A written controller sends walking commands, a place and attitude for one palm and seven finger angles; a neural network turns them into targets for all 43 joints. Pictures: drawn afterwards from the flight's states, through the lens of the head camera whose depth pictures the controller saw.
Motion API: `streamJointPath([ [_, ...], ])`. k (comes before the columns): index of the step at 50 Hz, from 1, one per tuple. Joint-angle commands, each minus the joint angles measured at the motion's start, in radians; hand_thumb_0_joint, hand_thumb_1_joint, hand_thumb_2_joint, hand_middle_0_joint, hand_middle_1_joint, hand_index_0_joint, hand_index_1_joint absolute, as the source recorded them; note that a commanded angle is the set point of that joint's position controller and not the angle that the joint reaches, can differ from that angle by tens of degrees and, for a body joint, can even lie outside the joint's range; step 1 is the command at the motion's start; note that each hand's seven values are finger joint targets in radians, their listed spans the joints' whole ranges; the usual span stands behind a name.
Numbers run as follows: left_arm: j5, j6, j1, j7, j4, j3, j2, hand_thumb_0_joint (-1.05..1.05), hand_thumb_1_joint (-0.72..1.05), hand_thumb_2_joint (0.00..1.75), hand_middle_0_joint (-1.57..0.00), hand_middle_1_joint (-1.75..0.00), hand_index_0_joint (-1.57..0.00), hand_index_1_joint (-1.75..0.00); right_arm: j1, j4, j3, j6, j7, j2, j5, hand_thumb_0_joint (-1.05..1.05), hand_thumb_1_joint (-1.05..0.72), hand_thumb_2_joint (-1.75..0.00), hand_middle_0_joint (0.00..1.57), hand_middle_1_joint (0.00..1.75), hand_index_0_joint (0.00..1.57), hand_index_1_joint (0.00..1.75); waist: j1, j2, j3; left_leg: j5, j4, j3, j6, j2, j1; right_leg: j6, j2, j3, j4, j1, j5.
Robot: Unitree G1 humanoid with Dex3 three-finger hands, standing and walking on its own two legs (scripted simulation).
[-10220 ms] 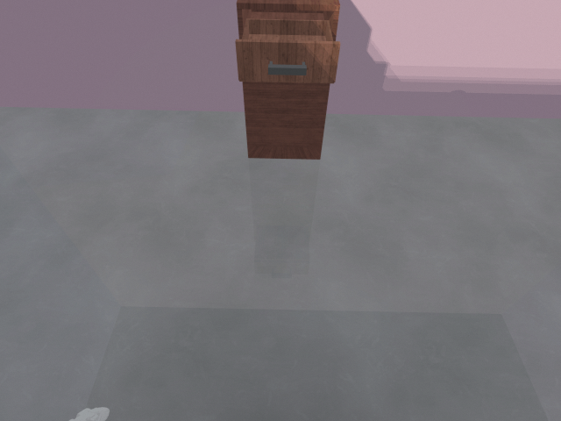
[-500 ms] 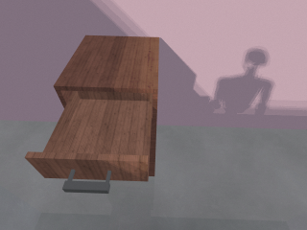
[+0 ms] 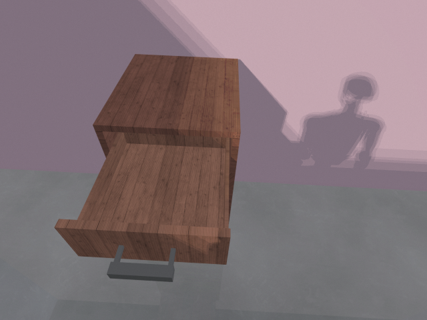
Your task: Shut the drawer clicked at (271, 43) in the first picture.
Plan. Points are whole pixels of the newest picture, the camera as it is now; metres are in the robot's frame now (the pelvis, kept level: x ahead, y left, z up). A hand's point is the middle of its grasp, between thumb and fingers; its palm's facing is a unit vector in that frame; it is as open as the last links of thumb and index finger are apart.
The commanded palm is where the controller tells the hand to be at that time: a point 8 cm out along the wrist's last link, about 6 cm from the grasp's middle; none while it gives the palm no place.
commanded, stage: come to a stop and stand still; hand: left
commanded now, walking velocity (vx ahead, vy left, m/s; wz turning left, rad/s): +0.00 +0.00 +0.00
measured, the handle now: (144, 261) +0.25 +0.17 -0.08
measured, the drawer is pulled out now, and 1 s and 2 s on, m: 0.30 0.30 0.27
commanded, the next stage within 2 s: look again from close up in 0.20 s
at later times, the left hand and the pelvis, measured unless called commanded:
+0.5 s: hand out of the picture +0.00 +0.17 -0.17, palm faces +0.02 -0.98 -0.18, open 7.4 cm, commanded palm none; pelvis +0.00 +0.00 +0.01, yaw +0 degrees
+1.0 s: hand out of the picture +0.03 +0.17 -0.14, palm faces +0.15 -0.96 -0.23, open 7.2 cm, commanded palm +0.09 +0.19 -0.06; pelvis +0.00 -0.02 +0.00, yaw +0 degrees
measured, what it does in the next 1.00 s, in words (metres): stands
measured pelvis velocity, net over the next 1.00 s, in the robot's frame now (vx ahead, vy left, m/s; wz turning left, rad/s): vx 0.00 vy -0.02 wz -0.01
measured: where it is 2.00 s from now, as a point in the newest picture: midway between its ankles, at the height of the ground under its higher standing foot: outside the picture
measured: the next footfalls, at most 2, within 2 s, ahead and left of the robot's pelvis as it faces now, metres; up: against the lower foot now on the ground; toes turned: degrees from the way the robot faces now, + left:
none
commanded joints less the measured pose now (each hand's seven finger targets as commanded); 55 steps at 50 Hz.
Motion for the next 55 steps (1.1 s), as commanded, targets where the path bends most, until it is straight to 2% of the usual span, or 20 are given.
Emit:
streamJointPath([
  [1,-0.001,-0.006,0.061,0.003,-0.036,0.018,0.076,0.00,0.90,0.90,-0.20,-0.30,-0.20,-0.30,0.050,-0.037,-0.019,-0.024,-0.001,-0.108,0.004,0.00,-0.90,-0.90,0.20,0.30,0.20,0.30,-0.004,0.009,0.102,0.221,-0.183,-0.127,0.009,0.116,-0.105,-0.066,-0.040,0.043,-0.071,0.039,0.106],
  [3,-0.002,-0.006,0.060,0.003,-0.041,0.020,0.081,0.00,0.90,0.90,-0.20,-0.30,-0.20,-0.30,0.043,-0.038,-0.018,-0.025,-0.002,-0.112,0.005,0.00,-0.90,-0.90,0.20,0.30,0.20,0.30,-0.004,0.004,0.093,0.252,-0.183,-0.119,0.008,0.112,-0.089,-0.064,-0.045,0.038,-0.076,0.054,0.125],
  [4,-0.002,-0.003,0.059,0.001,-0.042,0.021,0.083,0.00,0.90,0.90,-0.20,-0.30,-0.20,-0.30,0.042,-0.038,-0.020,-0.027,-0.003,-0.118,0.004,0.00,-0.90,-0.90,0.20,0.30,0.20,0.30,-0.004,0.046,0.092,0.274,-0.197,-0.125,0.008,0.120,-0.075,-0.062,-0.038,0.036,-0.070,0.051,0.118],
  [9,-0.003,-0.004,0.055,-0.002,-0.045,0.024,0.098,0.00,0.90,0.90,-0.20,-0.30,-0.20,-0.30,0.026,-0.038,-0.021,-0.028,-0.004,-0.126,0.007,0.00,-0.90,-0.90,0.20,0.30,0.20,0.30,-0.004,0.031,0.056,0.320,-0.187,-0.111,0.007,0.115,-0.030,-0.059,-0.048,0.034,-0.085,0.076,0.163],
  [13,-0.002,-0.003,0.053,-0.002,-0.047,0.024,0.098,0.00,0.90,0.90,-0.20,-0.30,-0.20,-0.30,0.011,-0.032,-0.019,-0.025,-0.001,-0.132,0.007,0.00,-0.90,-0.90,0.20,0.30,0.20,0.30,-0.002,0.000,0.071,0.267,-0.191,-0.109,0.006,0.107,-0.041,-0.057,-0.056,0.038,-0.106,0.079,0.151],
  [15,-0.001,0.000,0.054,-0.004,-0.049,0.024,0.101,0.00,0.90,0.90,-0.20,-0.30,-0.20,-0.30,0.004,-0.027,-0.019,-0.024,-0.001,-0.134,0.007,0.00,-0.90,-0.90,0.20,0.30,0.20,0.30,0.003,0.037,0.085,0.237,-0.208,-0.117,0.008,0.112,-0.050,-0.054,-0.052,0.035,-0.109,0.070,0.125],
  [16,-0.001,-0.001,0.053,-0.004,-0.047,0.024,0.101,0.00,0.90,0.90,-0.20,-0.30,-0.20,-0.30,0.006,-0.027,-0.019,-0.024,0.000,-0.133,0.007,0.00,-0.90,-0.90,0.20,0.30,0.20,0.30,0.000,0.016,0.085,0.219,-0.211,-0.118,0.007,0.110,-0.054,-0.054,-0.052,0.035,-0.113,0.073,0.121],
  [22,-0.002,-0.005,0.061,-0.004,-0.044,0.025,0.101,0.00,0.90,0.90,-0.20,-0.30,-0.20,-0.30,0.015,-0.010,-0.017,-0.027,0.001,-0.129,0.008,0.00,-0.90,-0.90,0.20,0.30,0.20,0.30,0.000,0.003,0.055,0.247,-0.206,-0.110,0.008,0.107,-0.029,-0.057,-0.059,0.038,-0.120,0.091,0.152],
  [29,-0.004,-0.006,0.065,-0.003,-0.036,0.023,0.104,0.00,0.90,0.90,-0.20,-0.30,-0.20,-0.30,0.021,0.014,-0.016,-0.025,0.000,-0.117,0.011,0.00,-0.90,-0.90,0.20,0.30,0.20,0.30,-0.002,0.006,0.074,0.245,-0.205,-0.097,0.005,0.105,-0.022,-0.061,-0.059,0.045,-0.130,0.086,0.162],
  [32,-0.003,-0.008,0.074,-0.002,-0.031,0.024,0.095,0.00,0.90,0.90,-0.20,-0.30,-0.20,-0.30,0.020,0.020,-0.014,-0.024,0.000,-0.109,0.011,0.00,-0.90,-0.90,0.20,0.30,0.20,0.30,-0.001,-0.022,0.078,0.215,-0.202,-0.094,0.003,0.102,-0.026,-0.063,-0.062,0.051,-0.138,0.080,0.154],
  [45,-0.004,-0.009,0.083,-0.003,-0.029,0.023,0.088,0.00,0.90,0.90,-0.20,-0.30,-0.20,-0.30,0.039,0.038,-0.013,-0.024,0.000,-0.091,0.012,0.00,-0.90,-0.90,0.20,0.30,0.20,0.30,-0.001,0.004,0.093,0.177,-0.207,-0.084,-0.001,0.101,-0.038,-0.069,-0.056,0.057,-0.150,0.065,0.123],
  [46,0.003,-0.023,0.114,0.030,0.021,0.027,0.136,0.00,0.90,0.90,-0.20,-0.30,-0.20,-0.30,-0.071,-0.046,-0.018,-0.029,-0.001,-0.122,0.013,0.00,-0.90,-0.90,0.20,0.30,0.20,0.30,0.032,-0.008,0.117,0.267,-0.037,-0.041,-0.034,0.107,-0.097,-0.063,-0.097,0.080,-0.116,0.044,0.428],
  [47,-0.223,-0.239,-0.626,0.018,-1.605,0.093,0.297,0.00,0.90,0.90,-0.22,-0.32,-0.22,-0.32,-0.057,-0.417,-0.037,-0.184,-0.041,-0.296,0.054,0.00,-0.90,-0.90,0.20,0.30,0.20,0.30,-0.095,0.244,-0.408,0.321,-0.160,-0.025,-0.022,0.020,0.186,-0.066,0.007,-0.002,-0.040,0.153,0.294],
  [48,-0.124,-0.171,-0.198,0.079,-1.309,0.100,0.228,0.00,0.90,0.90,-0.24,-0.34,-0.24,-0.34,-0.143,-0.349,-0.016,-0.279,-0.074,-0.193,0.045,0.00,-0.90,-0.90,0.20,0.30,0.20,0.30,0.001,0.315,-0.372,0.395,-0.154,-0.001,-0.032,0.051,0.169,-0.091,0.043,-0.037,0.027,0.096,0.118],
  [49,-0.146,-0.026,0.085,0.115,-1.138,-0.020,0.035,0.00,0.90,0.90,-0.26,-0.37,-0.26,-0.37,-0.127,-0.359,-0.031,-0.319,-0.063,-0.160,0.064,0.00,-0.90,-0.90,0.20,0.30,0.20,0.30,-0.033,0.226,-0.187,0.322,-0.176,-0.042,-0.069,0.060,0.018,-0.069,0.044,-0.091,0.044,-0.024,-0.012],
  [50,-0.167,-0.009,0.075,0.095,-1.130,-0.097,-0.071,0.00,0.90,0.90,-0.28,-0.39,-0.28,-0.39,-0.100,-0.328,-0.028,-0.333,-0.058,-0.190,0.071,0.00,-0.90,-0.90,0.20,0.30,0.20,0.30,-0.045,0.095,-0.058,0.171,-0.153,-0.045,-0.049,0.043,-0.063,-0.060,0.046,-0.095,0.020,-0.072,-0.013],
  [51,-0.186,-0.058,0.024,0.080,-1.217,-0.095,-0.050,0.00,0.90,0.90,-0.30,-0.41,-0.30,-0.41,-0.132,-0.394,-0.037,-0.358,-0.061,-0.213,0.066,0.00,-0.90,-0.90,0.20,0.30,0.20,0.30,-0.061,0.044,0.037,0.042,-0.117,-0.070,-0.032,0.031,-0.148,-0.054,0.041,-0.098,-0.003,-0.115,-0.046],
  [52,-0.171,-0.108,0.042,0.069,-1.195,-0.061,-0.012,0.00,0.90,0.90,-0.32,-0.43,-0.32,-0.43,-0.131,-0.418,-0.047,-0.377,-0.058,-0.230,0.047,0.00,-0.90,-0.90,0.20,0.30,0.20,0.30,-0.078,-0.068,0.041,-0.032,-0.068,-0.073,-0.018,0.016,-0.200,-0.049,0.043,-0.100,0.000,-0.175,-0.113],
  [53,-0.164,-0.164,0.092,0.050,-1.131,-0.039,-0.023,0.00,0.90,0.90,-0.34,-0.45,-0.34,-0.45,-0.132,-0.451,-0.059,-0.383,-0.050,-0.233,0.030,0.00,-0.90,-0.90,0.20,0.30,0.20,0.30,-0.075,-0.189,0.065,-0.076,-0.013,-0.077,-0.018,0.010,-0.275,-0.047,0.050,-0.110,0.032,-0.252,-0.191],
  [55,-0.172,-0.301,0.288,-0.033,-1.059,-0.005,-0.043,0.00,0.90,0.90,-0.38,-0.50,-0.38,-0.50,-0.148,-0.528,-0.082,-0.394,-0.022,-0.219,0.017,0.00,-0.90,-0.90,0.20,0.30,0.20,0.30,-0.002,-0.246,-0.026,-0.076,0.094,-0.036,-0.034,-0.003,-0.364,-0.054,0.052,-0.103,0.119,-0.308,-0.273],
])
